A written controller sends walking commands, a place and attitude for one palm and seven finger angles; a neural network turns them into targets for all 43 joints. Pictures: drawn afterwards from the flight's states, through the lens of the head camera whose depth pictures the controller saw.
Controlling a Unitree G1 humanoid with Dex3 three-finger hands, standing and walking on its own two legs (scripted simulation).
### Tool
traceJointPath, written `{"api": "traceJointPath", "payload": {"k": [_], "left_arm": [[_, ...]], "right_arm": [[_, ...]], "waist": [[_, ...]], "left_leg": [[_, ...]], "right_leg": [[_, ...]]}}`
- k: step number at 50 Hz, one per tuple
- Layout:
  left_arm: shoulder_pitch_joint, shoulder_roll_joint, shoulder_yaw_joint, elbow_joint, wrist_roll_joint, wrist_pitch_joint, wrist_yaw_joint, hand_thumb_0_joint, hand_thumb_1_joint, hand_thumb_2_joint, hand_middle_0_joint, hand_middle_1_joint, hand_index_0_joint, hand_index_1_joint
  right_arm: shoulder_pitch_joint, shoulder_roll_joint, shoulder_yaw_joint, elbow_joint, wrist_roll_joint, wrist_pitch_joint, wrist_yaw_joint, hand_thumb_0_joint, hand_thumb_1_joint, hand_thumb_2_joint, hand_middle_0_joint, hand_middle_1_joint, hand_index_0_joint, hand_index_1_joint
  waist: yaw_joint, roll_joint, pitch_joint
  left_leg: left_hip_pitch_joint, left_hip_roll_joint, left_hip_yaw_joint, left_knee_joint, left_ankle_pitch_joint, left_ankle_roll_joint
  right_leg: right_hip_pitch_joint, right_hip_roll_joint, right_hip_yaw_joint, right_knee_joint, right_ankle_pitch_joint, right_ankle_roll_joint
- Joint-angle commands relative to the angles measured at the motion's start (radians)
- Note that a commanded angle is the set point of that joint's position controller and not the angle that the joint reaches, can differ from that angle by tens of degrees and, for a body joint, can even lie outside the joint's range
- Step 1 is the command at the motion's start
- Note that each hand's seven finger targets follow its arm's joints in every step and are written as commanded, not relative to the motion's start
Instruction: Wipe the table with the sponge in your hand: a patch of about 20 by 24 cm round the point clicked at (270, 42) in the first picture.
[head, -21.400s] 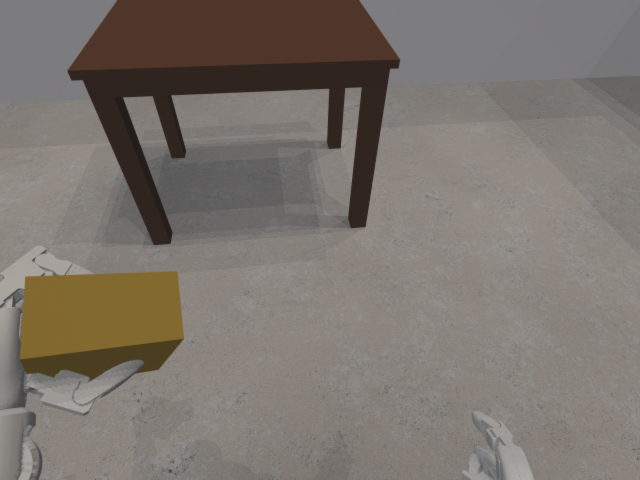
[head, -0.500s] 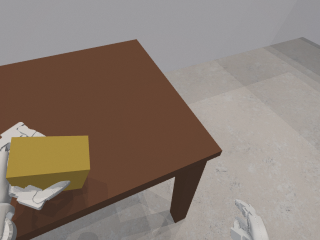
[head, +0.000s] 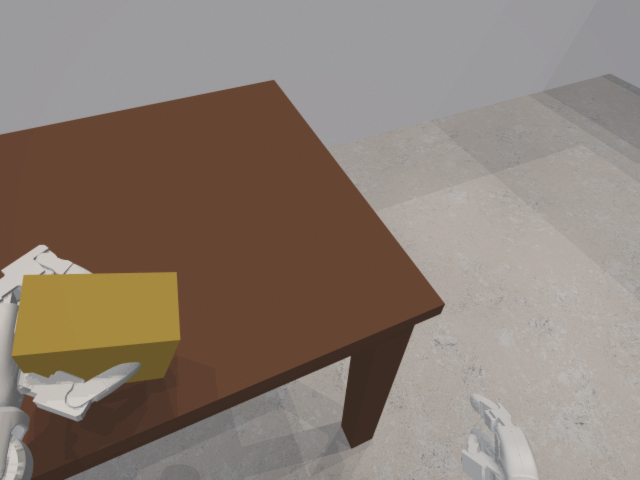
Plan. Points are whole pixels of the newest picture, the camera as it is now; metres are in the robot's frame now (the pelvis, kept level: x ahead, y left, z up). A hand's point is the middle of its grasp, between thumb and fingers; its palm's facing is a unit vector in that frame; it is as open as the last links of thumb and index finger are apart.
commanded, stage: come to a stop and stand still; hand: left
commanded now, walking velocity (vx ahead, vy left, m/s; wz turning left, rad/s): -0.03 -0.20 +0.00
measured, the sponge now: (127, 333) +0.22 +0.20 +0.14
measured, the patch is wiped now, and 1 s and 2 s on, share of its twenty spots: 0.00 0.00 0.00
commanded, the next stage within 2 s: look again from close up in 1.18 s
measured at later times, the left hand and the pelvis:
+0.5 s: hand (31, 361) +0.19 +0.27 +0.15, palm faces +0.27 -0.88 -0.39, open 10.1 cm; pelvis -0.03 +0.04 +0.00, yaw -2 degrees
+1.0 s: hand out of the picture +0.21 +0.32 +0.16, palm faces +0.38 -0.85 -0.36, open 10.1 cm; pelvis -0.01 +0.07 +0.01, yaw -1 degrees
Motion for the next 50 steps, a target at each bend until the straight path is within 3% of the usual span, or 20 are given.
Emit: {"api": "traceJointPath", "payload": {"k": [1, 6, 7, 8, 9, 10, 11, 13, 16, 18, 20, 22, 26, 28, 32, 39, 40, 45, 46, 50], "left_arm": [[-0.059, 0.159, 0.120, -0.214, -0.001, -0.070, 0.018, 0.000, 0.100, 1.300, -1.200, -1.600, -1.200, -1.600], [-0.055, 0.151, 0.114, -0.203, 0.000, -0.071, 0.019, 0.000, 0.100, 1.300, -1.200, -1.600, -1.200, -1.600], [-1.018, 0.935, 0.728, -0.293, 0.170, -0.172, -0.018, 0.000, 0.100, 1.300, -1.200, -1.600, -1.200, -1.600], [-0.570, 0.390, 0.354, 0.174, 0.102, -0.137, -0.068, 0.000, 0.100, 1.300, -1.200, -1.600, -1.200, -1.600], [-0.334, 0.283, 0.267, 0.253, 0.086, -0.142, -0.088, 0.000, 0.100, 1.300, -1.200, -1.600, -1.200, -1.600], [-0.220, 0.142, 0.130, 0.184, 0.060, -0.151, -0.092, 0.000, 0.100, 1.300, -1.200, -1.600, -1.200, -1.600], [-0.228, 0.150, 0.132, -0.005, 0.061, -0.173, -0.090, 0.000, 0.100, 1.300, -1.200, -1.600, -1.200, -1.600], [-0.190, 0.132, 0.107, -0.167, 0.067, -0.195, -0.076, 0.000, 0.100, 1.300, -1.200, -1.600, -1.200, -1.600], [-0.054, 0.166, 0.170, -0.176, 0.068, -0.195, -0.032, 0.000, 0.100, 1.300, -1.200, -1.600, -1.200, -1.600], [-0.088, 0.219, 0.226, -0.199, 0.056, -0.209, -0.015, 0.000, 0.100, 1.300, -1.200, -1.600, -1.200, -1.600], [-0.094, 0.280, 0.291, -0.207, 0.057, -0.216, 0.009, 0.000, 0.100, 1.300, -1.200, -1.600, -1.200, -1.600], [-0.156, 0.210, 0.229, -0.187, 0.055, -0.226, 0.006, 0.000, 0.100, 1.300, -1.200, -1.600, -1.200, -1.600], [-0.253, 0.167, 0.168, -0.136, 0.094, -0.241, 0.001, 0.000, 0.100, 1.300, -1.200, -1.600, -1.200, -1.600], [-0.264, 0.149, 0.145, -0.124, 0.109, -0.241, -0.005, 0.000, 0.100, 1.300, -1.200, -1.600, -1.200, -1.600], [-0.213, 0.107, 0.101, -0.145, 0.124, -0.235, -0.013, 0.000, 0.100, 1.300, -1.200, -1.600, -1.200, -1.600], [-0.210, 0.139, 0.144, -0.135, 0.124, -0.240, -0.009, 0.000, 0.100, 1.300, -1.200, -1.600, -1.200, -1.600], [-0.225, 0.151, 0.157, -0.146, 0.126, -0.241, -0.005, 0.000, 0.100, 1.300, -1.200, -1.600, -1.200, -1.600], [-0.217, 0.145, 0.146, -0.138, 0.117, -0.236, -0.005, 0.000, 0.100, 1.300, -1.200, -1.600, -1.200, -1.600], [-0.209, 0.109, 0.110, -0.131, 0.112, -0.237, -0.011, 0.000, 0.100, 1.300, -1.200, -1.600, -1.200, -1.600], [-0.181, 0.147, 0.142, -0.159, 0.112, -0.229, -0.002, 0.000, 0.100, 1.300, -1.200, -1.600, -1.200, -1.600]], "right_arm": [[-0.096, -0.114, -0.036, -0.152, -0.004, -0.054, -0.008, 0.000, -0.900, -0.900, 0.200, 0.300, 0.200, 0.300], [-0.099, -0.116, -0.038, -0.152, -0.002, -0.056, -0.008, 0.000, -0.900, -0.900, 0.200, 0.300, 0.200, 0.300], [0.136, -0.166, -0.119, -0.060, -0.044, -0.141, -0.038, 0.000, -0.900, -0.900, 0.200, 0.300, 0.200, 0.300], [0.023, -0.102, -0.090, -0.077, -0.039, -0.145, -0.031, 0.000, -0.900, -0.900, 0.200, 0.300, 0.200, 0.300], [0.017, -0.147, -0.104, -0.142, -0.021, -0.169, -0.022, 0.000, -0.900, -0.900, 0.200, 0.300, 0.200, 0.300], [0.010, -0.143, -0.098, -0.140, -0.009, -0.171, -0.005, 0.000, -0.900, -0.900, 0.200, 0.300, 0.200, 0.300], [0.023, -0.161, -0.103, -0.164, -0.014, -0.165, 0.013, 0.000, -0.900, -0.900, 0.200, 0.300, 0.200, 0.300], [-0.032, -0.137, -0.090, -0.183, -0.012, -0.174, 0.042, 0.000, -0.900, -0.900, 0.200, 0.300, 0.200, 0.300], [-0.043, -0.121, -0.076, -0.175, -0.011, -0.186, 0.044, 0.000, -0.900, -0.900, 0.200, 0.300, 0.200, 0.300], [-0.053, -0.114, -0.069, -0.170, -0.020, -0.185, 0.021, 0.000, -0.900, -0.900, 0.200, 0.300, 0.200, 0.300], [-0.063, -0.118, -0.060, -0.145, -0.026, -0.181, -0.005, 0.000, -0.900, -0.900, 0.200, 0.300, 0.200, 0.300], [-0.055, -0.113, -0.051, -0.145, -0.032, -0.178, -0.015, 0.000, -0.900, -0.900, 0.200, 0.300, 0.200, 0.300], [-0.056, -0.129, -0.044, -0.129, -0.031, -0.200, -0.019, 0.000, -0.900, -0.900, 0.200, 0.300, 0.200, 0.300], [-0.050, -0.124, -0.048, -0.133, -0.026, -0.214, -0.006, 0.000, -0.900, -0.900, 0.200, 0.300, 0.200, 0.300], [-0.039, -0.126, -0.045, -0.126, -0.029, -0.228, 0.018, 0.000, -0.900, -0.900, 0.200, 0.300, 0.200, 0.300], [-0.037, -0.114, -0.039, -0.112, -0.036, -0.228, 0.016, 0.000, -0.900, -0.900, 0.200, 0.300, 0.200, 0.300], [-0.054, -0.113, -0.035, -0.103, -0.034, -0.231, 0.012, 0.000, -0.900, -0.900, 0.200, 0.300, 0.200, 0.300], [-0.061, -0.107, -0.034, -0.105, -0.032, -0.227, 0.007, 0.000, -0.900, -0.900, 0.200, 0.300, 0.200, 0.300], [-0.049, -0.110, -0.032, -0.105, -0.037, -0.221, 0.009, 0.000, -0.900, -0.900, 0.200, 0.300, 0.200, 0.300], [-0.074, -0.112, -0.037, -0.116, -0.030, -0.213, 0.006, 0.000, -0.900, -0.900, 0.200, 0.300, 0.200, 0.300]], "waist": [[-0.008, 0.020, -0.141], [-0.007, 0.028, -0.122], [0.042, -0.307, 0.084], [0.033, -0.300, -0.097], [0.075, -0.142, -0.093], [0.051, 0.084, -0.174], [0.044, 0.135, -0.214], [0.061, 0.065, -0.235], [0.051, -0.118, -0.199], [0.036, -0.194, -0.138], [0.026, -0.105, -0.105], [0.013, -0.025, -0.079], [0.018, 0.145, -0.033], [0.027, 0.121, -0.058], [0.025, 0.091, -0.082], [0.021, 0.019, -0.085], [0.017, 0.055, -0.098], [0.019, 0.042, -0.141], [0.018, 0.031, -0.142], [0.021, 0.059, -0.158]], "left_leg": [[0.104, 0.070, -0.072, -0.037, 0.172, 0.089], [0.090, 0.059, -0.068, -0.036, 0.103, 0.089], [-0.097, 0.005, 0.125, 0.056, 0.139, 0.062], [-0.019, -0.106, 0.077, 0.044, 0.147, 0.076], [0.021, -0.061, 0.103, 0.032, 0.176, 0.054], [0.117, -0.026, 0.091, -0.031, 0.261, 0.083], [0.152, 0.021, 0.051, -0.032, 0.364, 0.109], [0.118, 0.044, 0.033, 0.002, 0.419, 0.123], [0.049, -0.027, 0.045, 0.046, 0.144, 0.086], [0.028, -0.082, 0.031, 0.085, -0.032, 0.064], [0.094, -0.077, 0.006, 0.038, -0.042, 0.064], [0.103, -0.062, -0.023, -0.048, -0.077, 0.073], [-0.075, 0.040, -0.161, -0.288, -0.354, 0.119], [-0.126, 0.055, -0.165, -0.294, -0.370, 0.134], [-0.098, 0.045, -0.168, -0.296, -0.374, 0.122], [-0.020, 0.007, -0.122, -0.241, -0.223, 0.097], [0.016, 0.002, -0.121, -0.251, -0.184, 0.085], [0.109, -0.010, -0.088, -0.196, 0.041, 0.077], [0.103, -0.009, -0.092, -0.195, 0.075, 0.076], [0.132, -0.009, -0.082, -0.179, 0.144, 0.070]], "right_leg": [[-0.026, -0.155, 0.121, -0.084, 0.249, 0.031], [-0.039, -0.163, 0.133, -0.102, 0.215, 0.030], [-0.098, -0.137, 0.146, -0.213, 0.468, 0.170], [-0.023, -0.200, 0.205, -0.076, 0.606, 0.046], [-0.008, -0.207, 0.264, -0.047, 0.741, 0.091], [0.002, -0.195, 0.197, 0.054, 0.658, 0.101], [-0.002, -0.165, 0.159, 0.112, 0.535, 0.135], [0.024, -0.141, 0.128, 0.107, 0.404, 0.161], [0.002, -0.162, 0.166, -0.028, 0.258, 0.118], [-0.098, -0.226, 0.262, -0.142, 0.032, 0.052], [-0.203, -0.232, 0.276, -0.170, -0.157, -0.004], [-0.209, -0.177, 0.212, -0.146, -0.247, 0.017], [-0.044, -0.075, 0.112, 0.020, -0.148, 0.055], [0.042, -0.071, 0.110, 0.059, -0.070, 0.059], [0.041, -0.064, 0.111, 0.020, -0.050, 0.060], [0.013, -0.082, 0.136, -0.080, 0.015, 0.053], [-0.001, -0.075, 0.132, -0.076, 0.023, 0.053], [0.007, -0.097, 0.135, -0.088, 0.139, 0.051], [0.017, -0.094, 0.123, -0.089, 0.154, 0.053], [0.021, -0.107, 0.133, -0.086, 0.184, 0.052]]}}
